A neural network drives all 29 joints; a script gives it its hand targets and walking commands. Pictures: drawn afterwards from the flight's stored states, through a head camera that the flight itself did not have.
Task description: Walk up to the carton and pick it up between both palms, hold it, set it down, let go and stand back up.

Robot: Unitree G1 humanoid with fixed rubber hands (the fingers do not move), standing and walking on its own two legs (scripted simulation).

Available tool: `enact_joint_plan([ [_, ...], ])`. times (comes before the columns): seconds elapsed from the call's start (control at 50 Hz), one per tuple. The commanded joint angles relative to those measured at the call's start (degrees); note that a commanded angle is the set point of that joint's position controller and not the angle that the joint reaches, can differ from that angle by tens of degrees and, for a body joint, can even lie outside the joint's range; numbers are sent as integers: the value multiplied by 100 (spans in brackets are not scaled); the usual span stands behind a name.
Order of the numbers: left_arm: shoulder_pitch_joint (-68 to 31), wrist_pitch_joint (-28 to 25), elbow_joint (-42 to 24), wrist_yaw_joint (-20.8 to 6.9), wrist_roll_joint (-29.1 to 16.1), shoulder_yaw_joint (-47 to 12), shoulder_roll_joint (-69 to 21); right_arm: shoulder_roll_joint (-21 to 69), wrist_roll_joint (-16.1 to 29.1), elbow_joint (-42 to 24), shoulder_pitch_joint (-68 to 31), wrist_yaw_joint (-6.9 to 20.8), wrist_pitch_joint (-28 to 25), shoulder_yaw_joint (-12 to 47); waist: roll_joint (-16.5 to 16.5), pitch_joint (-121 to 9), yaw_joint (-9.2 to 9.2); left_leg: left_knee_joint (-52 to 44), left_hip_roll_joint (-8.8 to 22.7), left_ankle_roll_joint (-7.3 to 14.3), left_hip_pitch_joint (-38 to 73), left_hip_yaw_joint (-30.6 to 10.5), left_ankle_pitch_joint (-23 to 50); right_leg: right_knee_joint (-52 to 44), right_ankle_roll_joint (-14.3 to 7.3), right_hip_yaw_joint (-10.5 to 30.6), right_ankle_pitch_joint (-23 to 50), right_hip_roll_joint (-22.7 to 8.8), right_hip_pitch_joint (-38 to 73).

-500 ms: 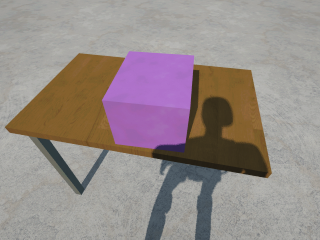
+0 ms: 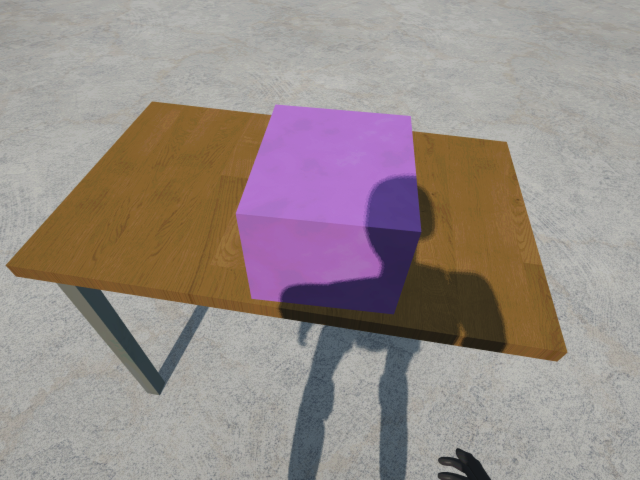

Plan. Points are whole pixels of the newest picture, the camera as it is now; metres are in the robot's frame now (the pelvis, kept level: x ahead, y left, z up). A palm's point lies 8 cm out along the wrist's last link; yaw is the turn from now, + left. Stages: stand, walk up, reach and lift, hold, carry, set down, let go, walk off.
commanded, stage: walk up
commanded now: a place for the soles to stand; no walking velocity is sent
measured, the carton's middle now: (332, 205) +0.54 +0.01 +0.02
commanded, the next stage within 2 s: none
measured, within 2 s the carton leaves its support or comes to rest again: neither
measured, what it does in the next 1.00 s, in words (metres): steps on the spot: right foot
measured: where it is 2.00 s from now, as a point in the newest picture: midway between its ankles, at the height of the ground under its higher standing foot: outside the picture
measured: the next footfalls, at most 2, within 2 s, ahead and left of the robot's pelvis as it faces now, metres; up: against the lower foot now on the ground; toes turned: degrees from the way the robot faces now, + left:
right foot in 0.20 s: +0.06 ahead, -0.06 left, +0.00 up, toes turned -12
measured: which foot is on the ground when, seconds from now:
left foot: down 0.00-1.00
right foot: up 0.00-0.18, down 0.20-1.00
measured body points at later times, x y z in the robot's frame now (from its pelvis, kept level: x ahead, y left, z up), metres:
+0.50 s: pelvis +0.01 +0.01 +0.01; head +0.01 +0.01 +0.46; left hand +0.14 +0.19 -0.12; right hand +0.07 -0.21 -0.12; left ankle +0.02 +0.09 -0.73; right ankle +0.01 -0.10 -0.73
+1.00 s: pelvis +0.02 +0.05 +0.01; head +0.03 +0.03 +0.46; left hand +0.11 +0.25 -0.12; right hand +0.08 -0.19 -0.13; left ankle +0.03 +0.09 -0.73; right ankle +0.01 -0.10 -0.72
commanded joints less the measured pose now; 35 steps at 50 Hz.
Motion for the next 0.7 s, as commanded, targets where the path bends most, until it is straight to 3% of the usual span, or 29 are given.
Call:
enact_joint_plan([
  [0.0, 7, -146, -495, 13, 75, -16, 114, -785, -61, -519, 277, -134, -211, -279, 643, -509, -226, -1656, 1656, 812, 1062, -1908, 1556, 465, -27, -11, 15, 0, -728],
  [0.04, -254, -148, -514, 2, 58, -29, 60, -757, -59, -562, 153, -162, -267, -274, 480, -503, -212, -1563, 1644, 752, 975, -1698, 1895, 59, -53, -114, 163, -20, -508],
  [0.1, -375, -160, -504, -29, 45, -51, -60, -809, -40, -560, 128, -148, -282, -303, 710, -440, -215, -1491, 1517, 646, 738, -1415, 1827, -715, -183, -389, 476, 71, -23],
  [0.14, -264, -224, -492, -50, 40, -43, -128, -836, 16, -501, 26, -105, -246, -260, 680, -456, -33, -1252, 1333, 534, 410, -1091, 1829, -1764, -350, -538, 1321, 121, 701],
  [0.16, -210, -280, -501, -46, 32, -44, -85, -836, 63, -459, -70, -59, -230, -210, 527, -417, 94, -1106, 1272, 385, 80, -914, 1913, -2509, -451, -388, 2301, 24, 1230],
  [0.18, -121, -314, -460, -43, 80, 2, 87, -712, 113, -439, 58, -9, -258, -160, 255, -566, 89, -1018, 1215, 186, -194, -857, 1740, -2589, -587, 16, 2805, -185, 1739],
  [0.2, -1, -336, -421, -32, 138, 62, 306, -513, 154, -426, 303, 49, -291, -74, -146, -807, -16, -892, 1024, 4, -513, -702, 1007, -2535, -768, 691, 3026, -675, 2202],
  [0.22, -426, -371, -402, -62, -54, 111, 554, -283, 150, -378, 451, 49, -257, 8, -381, -602, -355, -1093, 497, -139, 251, -336, 100, -2702, -969, 957, 2448, -952, 1089],
  [0.24, -649, -377, -377, -115, -177, 89, 425, -327, 60, -294, 339, 29, -220, -10, -218, -401, -320, -1183, 458, -127, 807, -446, 71, -2763, -911, 717, 2063, -794, 502],
  [0.28, -586, -393, -323, -167, -155, -28, 88, -567, 53, -188, 302, 39, -241, -82, -57, -183, -152, -1333, 568, -70, 640, -538, 465, -2632, -640, 265, 2201, -434, 710],
  [0.32, -577, -401, -285, -154, -133, -45, 124, -608, 63, -100, 503, 65, -266, -108, -262, -239, -196, -1381, 647, -34, 661, -543, 693, -2593, -597, 219, 2427, -396, 858],
  [0.42, -574, -384, -158, -161, -121, -64, 82, -626, 87, -62, 563, 52, -314, -123, 62, -228, -181, -1552, 630, -46, 685, -520, 671, -2672, -572, 175, 2274, -391, 926],
  [0.6, -507, -388, 83, -167, -115, -97, 80, -610, 89, 55, 812, 29, -333, -158, 29, -157, -242, -1623, 653, -38, 818, -548, 709, -2824, -525, 107, 2215, -367, 862],
  [0.64, -421, -389, 141, -166, -121, -100, 52, -611, 73, 72, 816, 21, -335, -167, 49, -151, -229, -1628, 649, -33, 866, -537, 716, -2850, -519, 109, 2231, -369, 833],
  [0.66, -22, -432, -12, -86, -32, -61, 32, -1046, -83, -7, 628, 75, -232, -305, 747, -178, -25, -1136, 318, 22, 720, -54, -3, -3014, -563, 548, 2189, -642, 867],
  [0.68, 7, -439, 32, -43, -49, 9, 326, -771, -131, -86, 561, 103, -186, -263, 287, -68, -76, -924, 256, -13, 478, -139, -184, -3179, -708, 925, 2002, -842, 839],
])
